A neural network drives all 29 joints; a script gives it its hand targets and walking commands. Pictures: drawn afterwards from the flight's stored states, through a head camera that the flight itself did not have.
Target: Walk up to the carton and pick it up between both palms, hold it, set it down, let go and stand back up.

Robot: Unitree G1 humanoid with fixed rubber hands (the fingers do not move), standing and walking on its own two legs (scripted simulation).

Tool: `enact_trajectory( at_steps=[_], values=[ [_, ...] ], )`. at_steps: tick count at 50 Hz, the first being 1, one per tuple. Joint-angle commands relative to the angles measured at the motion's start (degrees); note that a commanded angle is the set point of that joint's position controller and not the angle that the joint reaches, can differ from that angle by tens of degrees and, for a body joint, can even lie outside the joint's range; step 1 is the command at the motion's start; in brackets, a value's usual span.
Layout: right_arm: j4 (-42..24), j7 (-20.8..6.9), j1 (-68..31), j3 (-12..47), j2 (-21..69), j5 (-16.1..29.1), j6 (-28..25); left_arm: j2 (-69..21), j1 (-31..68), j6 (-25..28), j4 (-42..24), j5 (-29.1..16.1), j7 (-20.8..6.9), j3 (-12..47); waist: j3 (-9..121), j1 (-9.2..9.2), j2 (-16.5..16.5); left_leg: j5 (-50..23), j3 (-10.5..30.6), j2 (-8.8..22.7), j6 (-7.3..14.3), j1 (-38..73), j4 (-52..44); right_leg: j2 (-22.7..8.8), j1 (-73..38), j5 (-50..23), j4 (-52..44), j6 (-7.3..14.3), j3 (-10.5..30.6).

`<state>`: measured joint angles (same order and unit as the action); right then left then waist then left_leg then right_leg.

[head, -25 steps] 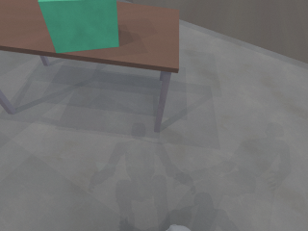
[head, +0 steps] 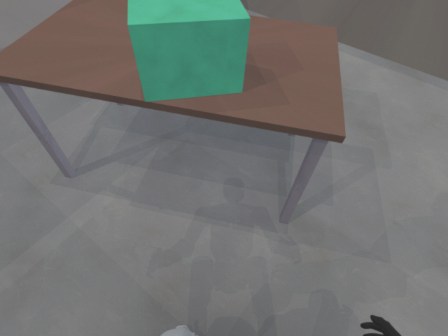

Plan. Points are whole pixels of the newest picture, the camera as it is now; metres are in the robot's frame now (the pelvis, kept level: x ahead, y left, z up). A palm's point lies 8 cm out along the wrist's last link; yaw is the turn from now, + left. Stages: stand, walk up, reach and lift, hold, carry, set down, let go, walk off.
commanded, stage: walk up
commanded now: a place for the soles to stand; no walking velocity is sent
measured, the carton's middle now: (189, 46) +0.92 +0.09 +0.02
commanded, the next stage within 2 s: none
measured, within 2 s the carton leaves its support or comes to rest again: neither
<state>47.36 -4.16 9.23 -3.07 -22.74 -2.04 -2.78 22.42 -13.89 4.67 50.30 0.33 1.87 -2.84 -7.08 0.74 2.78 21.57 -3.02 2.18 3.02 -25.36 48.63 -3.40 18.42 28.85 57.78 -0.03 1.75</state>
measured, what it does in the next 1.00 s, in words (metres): walks ahead: right foot, then left foot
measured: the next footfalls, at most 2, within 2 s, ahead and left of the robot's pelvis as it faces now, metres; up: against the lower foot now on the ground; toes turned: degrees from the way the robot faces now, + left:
right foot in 0.40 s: +0.26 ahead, -0.07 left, +0.00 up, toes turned +3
left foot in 0.74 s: +0.36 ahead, +0.21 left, +0.00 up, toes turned +6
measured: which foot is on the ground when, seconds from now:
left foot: down 0.00-0.44, up 0.46-0.72, down 0.74-1.00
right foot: up 0.00-0.38, down 0.40-0.76, up 0.78-1.00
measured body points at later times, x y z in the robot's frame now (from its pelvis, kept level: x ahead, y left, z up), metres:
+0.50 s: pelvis +0.17 +0.03 +0.01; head +0.21 +0.04 +0.46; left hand +0.23 +0.35 -0.11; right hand +0.25 -0.28 -0.10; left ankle +0.07 +0.09 -0.63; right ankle +0.22 -0.07 -0.70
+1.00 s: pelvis +0.31 +0.12 +0.03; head +0.35 +0.16 +0.47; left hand +0.36 +0.42 -0.12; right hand +0.40 -0.20 -0.05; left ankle +0.32 +0.20 -0.70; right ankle +0.28 -0.05 -0.62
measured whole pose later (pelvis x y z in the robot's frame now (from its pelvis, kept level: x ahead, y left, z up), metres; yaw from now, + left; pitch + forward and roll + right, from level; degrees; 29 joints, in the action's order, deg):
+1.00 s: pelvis +0.31 +0.12 +0.03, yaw +2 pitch -2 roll -2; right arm 46.8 -2.7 15.0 -3.0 -22.3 -2.0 -2.9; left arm 22.3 -15.7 2.6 49.8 0.3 0.4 -2.5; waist -7.2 0.0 -3.3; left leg 18.3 -3.5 1.7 2.0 -15.3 35.6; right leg 0.2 25.4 17.6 65.5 0.3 3.3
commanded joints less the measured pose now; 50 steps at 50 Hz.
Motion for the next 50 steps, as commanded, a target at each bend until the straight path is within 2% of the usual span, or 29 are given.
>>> enact_trajectory(
  at_steps=[1, 2, 4, 7, 8, 12, 16, 18, 19, 20, 21, 22, 23, 24, 25, 28, 33, 35, 36, 37, 38, 39, 40, 41, 42, 44, 46, 48, 50],
  values=[
    [-3.05, 2.70, 8.87, -7.80, -17.61, 1.70, -1.96, 15.15, -0.65, 0.32, -4.12, -0.19, 0.57, -1.93, 8.48, 5.38, -2.06, -11.62, 30.28, 20.41, -3.26, 28.38, -31.03, 1.85, 26.45, -5.02, 17.54, 1.96, 6.88],
    [-2.27, 3.09, 8.46, -7.14, -15.92, 1.04, -2.29, 12.82, -1.06, 0.13, -3.53, -1.05, -0.08, -1.31, 6.31, 3.75, 0.58, -22.49, 22.13, 15.13, -7.28, 25.80, -29.56, 1.48, 23.81, -8.77, 15.07, 1.61, 7.11],
    [-2.24, 3.26, 9.42, -6.25, -12.71, 1.12, -2.34, 12.49, -3.38, -0.25, -1.93, -1.71, -0.61, -1.82, 4.95, 2.62, 6.46, -39.88, 11.31, 10.42, -10.09, 24.76, -26.15, 1.88, 20.08, -11.63, 11.20, 1.27, 5.66],
    [-3.35, 3.51, 10.48, -5.70, -11.07, 1.32, -1.98, 12.21, -3.37, -0.91, -2.31, -1.16, -0.89, -1.78, 8.63, 3.05, 5.23, -45.13, 9.24, 8.58, -6.42, 33.00, -24.87, 3.12, 20.91, -14.17, 7.88, 1.12, 1.02],
    [-3.52, 3.53, 11.10, -5.73, -11.35, 1.55, -2.06, 11.94, -2.32, -1.00, -2.71, -0.90, -1.00, -1.56, 9.53, 3.50, 4.88, -47.81, 8.60, 8.91, -8.19, 34.01, -25.07, 3.15, 20.67, -14.74, 4.77, 1.28, 0.00],
    [-4.33, 3.81, 11.97, -5.19, -11.32, 0.87, -1.58, 11.81, 3.13, -1.36, -4.49, -1.15, -0.97, -1.08, 6.90, 5.39, 6.62, -46.10, 8.24, 7.27, -4.17, 34.86, -24.84, 2.76, 21.57, -13.57, -5.09, 0.59, -4.14],
    [-4.65, 3.89, 12.56, -5.16, -11.80, 0.32, -0.51, 10.56, 5.36, -1.07, -4.95, -1.06, -1.00, -0.19, 8.42, 6.70, 6.53, -44.07, 7.25, 6.72, -3.56, 41.42, -20.49, 3.71, 20.28, -15.10, -19.48, 0.65, -8.30],
    [-6.52, 3.88, 8.36, -5.33, -12.93, 0.39, 0.05, 10.44, 0.16, -0.65, -3.93, -0.81, -0.45, -0.71, 11.32, 2.37, 3.29, -52.49, 4.66, 6.38, -2.30, 33.82, -12.24, 6.50, 6.95, -13.08, -26.02, 1.11, -13.84],
    [-7.33, 3.84, 4.41, -5.72, -13.40, 0.18, 0.27, 10.63, -9.72, -0.45, -1.41, -0.72, 0.02, -1.77, 15.10, -3.81, 3.13, -52.98, 3.12, 5.54, -2.31, 28.62, -2.33, 6.07, -5.01, -16.25, -30.28, 2.56, -12.24],
    [-8.34, 3.61, 2.00, -5.32, -13.00, 0.80, 0.34, 12.50, -19.57, 0.37, 0.60, -0.24, 0.45, -3.53, 20.56, -9.73, -2.09, -46.43, 2.47, 3.30, -2.94, 19.62, 12.74, 2.98, -19.45, -21.56, -33.81, 6.79, -4.31],
    [-9.18, 3.41, 3.82, -4.42, -10.66, 1.83, -0.23, 17.58, -24.88, 0.52, 1.56, 0.17, 0.87, -5.70, 22.71, -11.87, -11.08, -26.19, 3.30, -3.23, -6.83, 2.13, 27.25, -7.09, -32.58, -25.94, -28.52, 13.82, 16.44],
    [-9.14, 2.96, 5.16, -3.52, -9.98, 1.79, -0.42, 19.84, -23.92, 0.31, 0.05, -0.63, 1.42, -6.25, 21.48, -9.59, -15.32, 11.07, 5.77, -9.03, -7.63, -15.86, 30.04, -18.35, -40.18, -25.56, -33.27, 21.87, 41.15],
    [-8.49, 3.00, 3.21, -4.02, -14.49, 0.98, 0.31, 22.21, -17.85, 0.26, -1.82, -0.98, 1.96, -6.53, 19.69, -7.91, -8.70, 14.36, 14.20, -3.49, -5.74, -18.19, 34.20, -26.02, -34.28, -6.34, -37.83, 26.98, 55.81],
    [-7.97, 3.03, 0.28, -4.12, -16.10, 0.64, 0.44, 19.84, -12.22, 0.17, -3.66, -0.53, 2.04, -5.87, 11.02, -6.11, -1.16, 11.76, 14.33, -0.71, -4.47, -17.24, 31.81, -23.64, -24.78, 2.55, -40.77, 24.35, 49.30],
    [-8.55, 2.52, -2.11, -3.78, -14.71, 0.41, 0.01, 18.38, -10.38, 0.33, -4.03, 0.00, 1.77, -5.34, 5.51, -6.01, -0.58, 8.96, 13.31, -1.09, -3.99, -17.88, 31.21, -19.17, -19.27, -1.29, -40.85, 21.75, 41.20],
    [-7.15, 0.91, 1.84, -3.87, -11.53, 0.30, 0.76, 15.79, -4.76, 0.96, -3.46, 0.21, 0.82, -3.64, -6.26, -0.41, -6.90, 0.31, 10.00, 2.08, -2.08, -7.72, 17.19, -9.25, 3.78, -4.63, -41.44, 14.35, 24.84],
    [-7.55, 0.46, -3.29, -4.23, -10.91, 0.79, -0.08, 18.16, -9.55, 1.89, -3.13, 0.92, -0.41, -4.30, 3.43, -4.06, -15.73, 5.03, 5.17, 1.44, -3.17, -3.82, -3.45, -7.91, -7.60, -29.28, -32.51, 14.77, 19.82],
    [-5.84, 0.97, 0.17, -4.96, -11.71, 0.62, -0.73, 17.61, -6.56, 1.27, -4.63, 0.64, -0.56, -3.93, 6.99, -2.18, -17.31, 1.11, 3.57, 0.74, -3.05, 4.25, -10.95, -7.59, -6.30, -35.46, -27.34, 13.04, 17.04],
    [-3.65, 1.15, 4.73, -5.54, -11.21, 0.58, -1.38, 16.39, -3.71, 0.82, -6.03, 0.43, -0.61, -3.52, 9.74, 1.90, -13.57, -5.08, 3.44, -0.12, -2.21, 14.82, -18.06, -6.02, 0.50, -32.74, -20.84, 10.90, 14.59],
    [-0.61, 1.70, 13.27, -6.94, -13.50, 0.31, -2.09, 13.50, -1.42, 0.55, -6.76, 0.02, -0.72, -2.63, 12.84, 6.49, -6.73, -9.76, 6.04, 1.47, -1.98, 29.01, -24.31, -1.37, 8.67, -25.52, -6.45, 7.37, 8.46],
    [0.12, 2.42, 18.18, -8.37, -18.25, -0.64, -2.64, 5.86, -4.38, 0.72, -7.23, -0.21, -0.52, -1.09, 17.13, 8.25, 9.51, -5.78, 23.38, 13.34, -1.78, 40.32, -30.97, 8.13, 20.77, -1.52, 7.65, 3.78, 3.94],
    [-1.45, 2.90, 14.25, -8.78, -20.89, 0.70, -2.34, 9.52, -6.55, -0.23, -5.28, -0.45, 0.00, -1.19, 16.58, 5.92, 2.31, 3.70, 39.42, 25.30, -0.47, 37.53, -35.97, 8.60, 25.13, 3.65, 13.57, 1.14, 3.22],
    [-3.16, 3.01, 8.99, -8.84, -20.10, 1.95, -2.48, 13.73, -8.06, -0.52, -4.71, 0.14, 0.26, -1.85, 14.10, 3.76, 1.72, 8.51, 40.64, 27.03, 2.14, 34.42, -35.38, 4.84, 25.78, 1.60, 16.79, 1.64, 5.71],
    [-3.60, 2.83, 6.18, -8.21, -18.32, 1.81, -2.31, 15.40, -6.19, -0.74, -4.12, 0.30, 0.28, -2.06, 8.67, 3.30, -1.07, 9.29, 35.35, 25.96, 0.85, 28.09, -34.74, 2.14, 25.73, -2.34, 16.94, 1.84, 7.14],
    [-3.91, 3.05, 5.74, -7.27, -15.78, 1.57, -2.53, 14.81, -4.94, -0.72, -4.15, -0.09, -0.42, -1.86, 5.46, 2.43, -2.92, 5.45, 28.55, 20.67, -1.41, 22.88, -35.08, 0.94, 22.53, -6.99, 13.88, 1.65, 7.25],
    [-2.75, 3.50, 4.52, -6.20, -14.34, 1.40, -2.83, 12.61, -7.95, -0.96, -2.84, -1.04, -1.32, -2.15, 4.96, 1.16, 5.32, -9.58, 17.31, 13.80, -6.55, 21.81, -33.46, 0.78, 18.54, -13.34, 8.90, 0.37, 6.76],
    [-3.59, 3.21, 5.62, -5.77, -12.49, 1.31, -2.91, 12.13, -8.96, -0.94, -2.51, -0.83, -1.52, -2.20, 6.93, 0.84, 4.58, -23.69, 12.23, 13.11, -3.26, 25.22, -29.29, 1.04, 18.83, -13.83, 8.95, -0.15, 4.64],
    [-3.90, 3.22, 9.22, -5.50, -11.83, 1.45, -2.85, 11.65, -7.77, -1.31, -3.10, -0.84, -1.49, -2.17, 9.23, 1.62, 6.31, -37.25, 10.33, 12.85, -3.14, 30.91, -26.95, 1.59, 18.96, -13.25, 8.77, -0.26, 3.65],
    [-4.68, 3.49, 10.01, -5.75, -12.39, 1.65, -2.58, 11.50, -5.54, -1.51, -3.80, -1.04, -1.27, -2.12, 8.84, 2.77, 8.45, -39.61, 9.13, 13.41, -1.19, 33.43, -25.52, 0.82, 21.07, -12.05, 6.30, -0.78, 2.52]
  ],
)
